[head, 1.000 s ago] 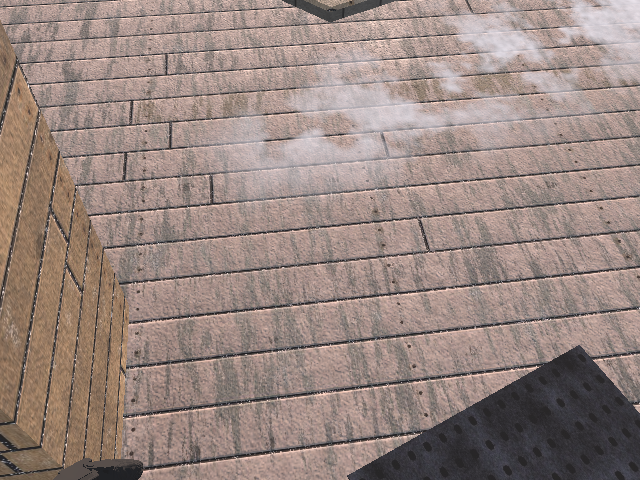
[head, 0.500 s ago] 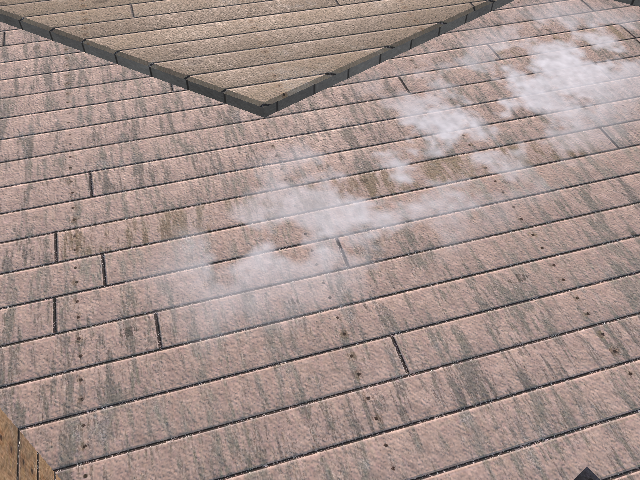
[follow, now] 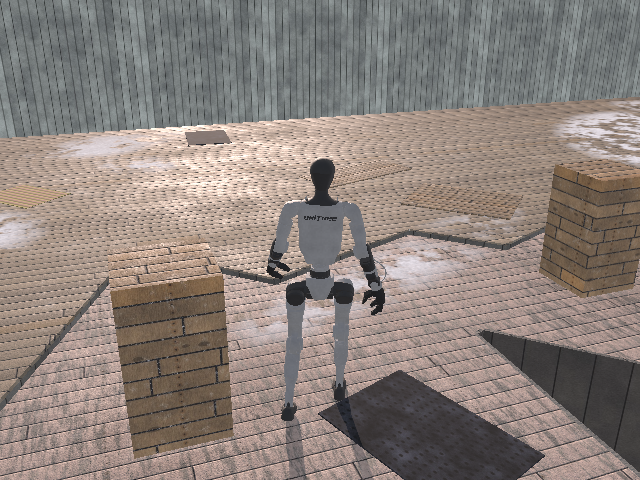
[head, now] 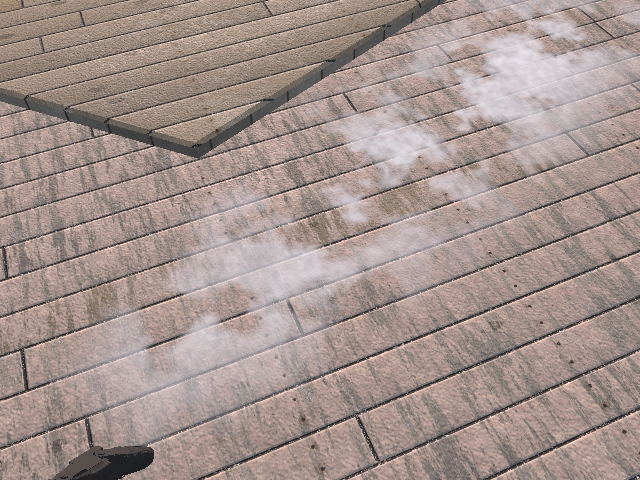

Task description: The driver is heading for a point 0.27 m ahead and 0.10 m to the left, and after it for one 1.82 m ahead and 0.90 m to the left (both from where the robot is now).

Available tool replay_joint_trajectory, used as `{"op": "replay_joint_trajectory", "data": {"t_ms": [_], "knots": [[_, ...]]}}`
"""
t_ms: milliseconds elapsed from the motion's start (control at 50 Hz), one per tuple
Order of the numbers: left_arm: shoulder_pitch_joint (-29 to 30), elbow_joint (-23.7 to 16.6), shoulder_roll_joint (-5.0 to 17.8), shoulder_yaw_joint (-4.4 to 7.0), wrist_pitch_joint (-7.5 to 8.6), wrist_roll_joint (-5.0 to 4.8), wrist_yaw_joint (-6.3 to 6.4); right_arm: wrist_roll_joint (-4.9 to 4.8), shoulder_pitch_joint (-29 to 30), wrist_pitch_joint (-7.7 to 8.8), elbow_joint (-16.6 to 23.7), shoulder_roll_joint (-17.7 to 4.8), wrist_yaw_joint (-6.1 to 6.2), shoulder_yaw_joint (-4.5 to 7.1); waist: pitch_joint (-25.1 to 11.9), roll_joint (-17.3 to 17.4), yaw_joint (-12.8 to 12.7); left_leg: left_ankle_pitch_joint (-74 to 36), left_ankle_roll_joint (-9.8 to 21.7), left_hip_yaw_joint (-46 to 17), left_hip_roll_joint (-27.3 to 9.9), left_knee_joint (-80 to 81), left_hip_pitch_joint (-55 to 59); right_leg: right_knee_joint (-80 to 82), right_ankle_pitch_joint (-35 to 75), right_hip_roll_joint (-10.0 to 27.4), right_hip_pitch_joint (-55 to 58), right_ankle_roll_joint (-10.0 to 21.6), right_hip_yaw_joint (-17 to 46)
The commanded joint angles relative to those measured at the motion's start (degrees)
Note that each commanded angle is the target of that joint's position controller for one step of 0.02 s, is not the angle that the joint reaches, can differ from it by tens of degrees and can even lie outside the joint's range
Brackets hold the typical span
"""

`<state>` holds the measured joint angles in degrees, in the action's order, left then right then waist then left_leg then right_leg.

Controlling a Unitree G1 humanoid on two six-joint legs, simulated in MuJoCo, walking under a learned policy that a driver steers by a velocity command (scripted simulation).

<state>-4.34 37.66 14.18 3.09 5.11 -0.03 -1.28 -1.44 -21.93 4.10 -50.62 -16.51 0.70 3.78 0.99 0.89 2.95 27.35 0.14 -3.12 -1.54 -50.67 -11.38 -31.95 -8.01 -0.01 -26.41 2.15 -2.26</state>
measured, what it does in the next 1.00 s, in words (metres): walks ahead, turning left: left foot, then right foot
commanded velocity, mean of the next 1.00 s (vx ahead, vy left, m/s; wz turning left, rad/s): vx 0.17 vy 0.00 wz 0.49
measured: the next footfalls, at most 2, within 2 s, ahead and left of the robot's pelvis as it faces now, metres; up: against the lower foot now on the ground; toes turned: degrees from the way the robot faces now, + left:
left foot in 0.42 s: +0.32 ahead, +0.13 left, +0.00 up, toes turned +14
right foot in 0.88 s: +0.38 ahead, -0.09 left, +0.00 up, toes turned +33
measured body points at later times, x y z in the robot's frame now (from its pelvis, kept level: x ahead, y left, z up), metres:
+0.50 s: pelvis +0.20 +0.02 +0.00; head +0.25 +0.04 +0.44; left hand +0.26 +0.32 -0.12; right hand +0.44 -0.20 -0.09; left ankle +0.29 +0.12 -0.73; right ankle +0.11 -0.12 -0.65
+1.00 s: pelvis +0.27 -0.02 +0.01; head +0.31 -0.02 +0.46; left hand +0.23 +0.29 -0.08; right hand +0.57 -0.18 -0.08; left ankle +0.22 +0.10 -0.65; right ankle +0.35 -0.11 -0.73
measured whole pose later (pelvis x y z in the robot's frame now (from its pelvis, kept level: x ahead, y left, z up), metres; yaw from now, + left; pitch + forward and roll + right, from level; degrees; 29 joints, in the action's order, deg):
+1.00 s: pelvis +0.27 -0.02 +0.01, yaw +33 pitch +2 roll +1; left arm -10.6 42.1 15.2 4.0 0.3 1.2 1.6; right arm -0.7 -10.2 -3.0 -35.4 -19.6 1.2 6.0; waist 1.1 2.8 -0.6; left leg 24.4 -2.2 -7.3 6.5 -61.6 -32.8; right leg -28.5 -13.6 0.7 -16.7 0.1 0.5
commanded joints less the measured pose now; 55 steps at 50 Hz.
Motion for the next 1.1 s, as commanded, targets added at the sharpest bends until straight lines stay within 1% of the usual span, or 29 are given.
{"op": "replay_joint_trajectory", "data": {"t_ms": [20,40,60,80,140,180,260,340,400,420,440,460,480,500,520,540,560,580,640,700,800,860,880,900,920,940,980,1040,1100], "knots": [[-16.37,1.23,8.72,2.79,0.29,-0.45,0.27,-1.15,3.34,2.0,6.15,-7.11,-0.41,1.03,-9.46,-7.56,-8.18,-1.4,1.93,-3.68,-2.99,-22.66,-33.07,14.68,-5.25,20.18,34.52,11.0,26.91],[-12.53,1.34,7.07,2.27,0.41,-0.3,-0.01,-0.39,5.23,1.53,6.31,-6.41,-0.33,1.12,-5.7,-4.94,-6.23,-5.23,1.74,-2.86,-4.81,-18.86,-30.94,16.83,-2.74,17.49,27.48,9.69,21.22],[-9.82,1.36,5.34,1.8,0.82,-0.09,-0.24,0.09,4.85,0.53,5.73,-5.95,-0.2,1.55,-3.23,-5.77,-4.43,-8.38,1.78,-3.08,-6.22,-15.99,-27.99,19.28,-0.45,15.04,22.5,8.3,16.26],[-8.57,1.74,5.91,2.09,1.37,0.17,-0.46,0.01,3.12,-0.47,5.32,-5.05,-0.42,1.5,-2.87,-7.75,-2.94,-11.03,1.27,-3.24,-6.77,-15.65,-24.48,21.32,1.74,15.04,18.34,8.76,13.68],[-6.72,3.2,6.15,2.42,2.46,1.22,-0.25,-0.15,3.21,-1.93,5.39,-3.63,-0.13,1.61,-1.03,-4.73,-1.12,-15.43,-0.38,-3.41,-5.84,-13.3,-24.53,22.36,20.76,14.51,16.07,9.44,5.45],[-5.92,3.85,6.94,2.68,2.17,0.96,0.65,0.54,5.14,-1.92,6.78,-2.69,-0.22,1.38,-0.38,-4.92,-0.77,-20.35,-1.27,-2.24,-5.16,-6.74,-25.26,21.1,31.25,13.69,16.46,8.63,-0.32],[-6.87,4.94,8.85,3.16,0.49,0.27,2.47,0.95,12.79,-1.65,9.87,-0.59,-1.99,0.42,-0.53,-4.83,-3.94,-31.21,-0.95,3.0,-3.44,8.26,-20.95,19.47,32.16,12.15,17.98,7.2,-6.78],[-8.01,5.95,10.53,3.85,-1.65,-0.92,3.22,1.29,15.66,-2.63,13.3,-2.47,-3.7,1.1,-1.29,-5.23,-4.49,-25.09,1.1,4.7,-1.87,13.54,-21.68,13.48,33.91,15.41,25.36,6.73,-6.58],[-5.48,4.9,11.45,4.28,-2.89,-2.27,3.85,1.33,9.3,-2.84,13.37,-5.64,-4.24,2.69,-4.61,-5.68,-0.54,-20.16,4.58,7.6,2.49,19.0,-13.16,-0.09,42.1,14.43,26.35,4.12,-7.52],[-6.28,4.91,10.42,3.85,-2.98,-2.26,3.74,1.52,3.69,-2.58,12.2,-8.36,-3.5,3.94,-7.85,-2.4,2.18,-30.06,6.67,7.01,4.33,25.23,-3.83,-10.96,37.3,10.85,23.45,1.31,-9.05],[-8.46,3.72,7.56,2.68,-2.55,0.29,3.32,1.88,0.68,-2.77,12.89,-14.55,-1.89,5.36,-13.35,8.33,1.97,-59.31,11.66,-8.67,-7.2,23.09,11.2,-28.63,10.66,6.33,9.31,-2.9,-9.52],[-13.19,1.79,4.58,1.2,-2.13,1.61,2.37,2.76,4.21,-2.7,15.15,-17.47,-1.58,5.2,-21.76,16.75,-3.01,-68.63,26.6,-33.72,-21.39,23.71,25.42,-48.23,-33.87,-4.94,-8.73,-6.12,-1.28],[-10.27,2.93,9.12,2.03,-1.75,0.27,1.37,2.14,4.76,-3.03,16.47,-12.85,-2.01,4.1,-25.31,6.51,1.07,-59.49,25.13,-30.1,-19.08,26.33,23.1,-50.76,-30.81,-1.6,-10.36,-4.87,8.68],[-6.35,1.65,9.46,1.99,-2.01,-1.04,1.23,1.58,8.26,-3.02,17.1,-10.42,-2.04,3.33,-19.26,4.06,0.31,-51.43,21.79,-23.31,-16.35,27.13,17.45,-48.66,-26.35,0.15,-12.12,-3.98,8.17],[-5.21,2.17,8.6,2.03,-2.74,-0.3,2.0,0.71,10.42,-3.09,17.02,-8.27,-1.85,2.84,-12.83,-1.45,-1.35,-43.36,17.94,-19.55,-13.28,28.93,10.03,-42.93,-22.7,1.87,-12.41,-4.19,7.55],[-2.74,2.19,8.69,2.27,-3.83,1.01,3.05,0.13,12.61,-3.47,16.92,-6.11,-1.43,2.08,-8.94,-2.92,-2.01,-34.71,14.13,-16.55,-10.09,31.26,4.13,-37.59,-19.4,3.0,-10.62,-3.78,6.71],[-4.66,1.78,8.48,2.3,-4.63,0.64,3.1,1.09,12.72,-3.56,17.41,-7.99,-1.2,2.52,-7.79,2.83,-3.93,-35.7,15.52,-16.89,-10.07,32.32,-1.65,-36.51,-18.02,2.39,-6.79,-4.25,6.67],[-6.59,2.03,8.09,2.17,-5.05,0.55,3.27,1.68,13.97,-3.69,17.83,-9.09,-1.07,2.98,-7.62,5.1,-4.79,-35.41,16.03,-16.56,-9.39,32.93,-3.73,-33.09,-17.18,1.9,-5.07,-5.07,6.48],[-5.73,2.53,6.85,1.78,-4.9,0.51,3.74,1.54,13.15,-4.05,18.12,-9.52,0.07,3.38,-9.63,4.25,-3.95,-35.67,14.73,-15.15,-7.16,31.63,-3.96,-24.16,-14.76,0.43,-3.06,-6.47,6.21],[-3.9,2.15,6.43,1.57,-5.05,0.38,3.64,1.19,13.45,-4.85,18.6,-10.26,0.95,3.71,-10.61,5.15,-3.0,-25.0,13.3,-17.22,-6.44,31.72,-4.93,-18.58,-10.74,-0.13,-0.95,-6.9,7.12],[-2.84,1.28,7.16,1.99,-4.08,-0.18,2.7,1.21,13.58,-5.92,19.31,-9.68,0.78,3.58,-8.43,8.74,-1.92,-15.23,11.51,-23.3,-5.67,31.08,-4.7,-8.0,-11.29,-1.71,2.64,-5.46,7.33],[-7.81,2.57,8.25,2.89,-3.2,-0.07,1.94,0.26,13.95,-6.63,19.73,-8.52,1.04,3.19,-8.04,7.97,-4.62,-15.15,7.84,-23.09,-2.28,26.24,-7.64,8.45,-3.19,-0.12,13.46,-2.6,6.61],[-9.48,2.31,12.42,3.89,-3.39,1.07,2.19,0.51,12.03,-6.69,19.96,-5.59,1.04,2.41,-8.85,-0.81,-3.75,-3.7,4.49,-17.37,2.38,16.07,-14.44,12.48,-2.73,11.57,19.89,1.56,16.35],[-7.71,2.57,16.96,4.9,-3.93,3.03,2.23,0.07,12.26,-5.95,22.34,-5.63,0.83,2.61,-5.17,-19.24,-1.48,7.14,1.27,-4.77,11.2,3.52,-25.9,16.53,6.18,22.38,18.3,11.27,31.62],[-4.95,0.37,13.44,4.16,-3.62,3.32,2.48,1.23,11.73,-5.27,21.04,-10.76,0.65,4.13,-5.18,-14.46,-2.26,6.46,-0.78,-6.84,6.72,-9.3,-26.26,16.27,8.02,24.59,15.93,14.14,32.47],[-1.92,-0.61,10.49,3.33,-3.6,2.58,2.93,0.75,10.43,-5.57,19.35,-12.26,0.44,4.97,-4.63,-9.92,-1.12,2.61,-1.48,-6.64,6.2,-14.12,-25.12,14.93,8.37,21.0,14.46,11.61,25.69],[0.55,-1.29,8.12,2.53,-3.89,0.55,3.36,0.87,8.06,-7.02,17.25,-9.4,0.82,4.49,-2.86,-7.72,-0.89,-3.11,-3.67,-4.83,5.42,-20.38,-26.35,13.48,8.41,15.6,15.39,8.0,16.83],[-2.36,-0.87,8.37,2.33,-4.76,0.94,3.99,-0.02,11.52,-7.42,18.97,-6.25,0.48,3.32,-1.84,-9.1,-3.25,-6.88,-5.47,-0.47,3.86,-16.88,-27.15,14.05,10.39,13.02,18.01,8.48,9.84],[-6.05,0.07,10.48,3.1,-5.39,0.95,4.17,0.28,15.45,-7.14,21.11,-4.65,0.06,2.34,-3.9,-10.72,-6.07,-5.41,-6.31,0.62,1.47,-6.98,-25.34,12.93,13.86,15.12,23.71,9.91,9.07]]}}
Velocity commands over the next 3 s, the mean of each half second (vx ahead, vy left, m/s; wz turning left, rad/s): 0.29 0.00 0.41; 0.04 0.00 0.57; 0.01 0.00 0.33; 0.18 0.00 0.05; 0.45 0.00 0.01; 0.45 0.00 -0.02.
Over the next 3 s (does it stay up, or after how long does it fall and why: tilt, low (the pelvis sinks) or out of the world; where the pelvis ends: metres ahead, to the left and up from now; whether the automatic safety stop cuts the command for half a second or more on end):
stays up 0.69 0.39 0.00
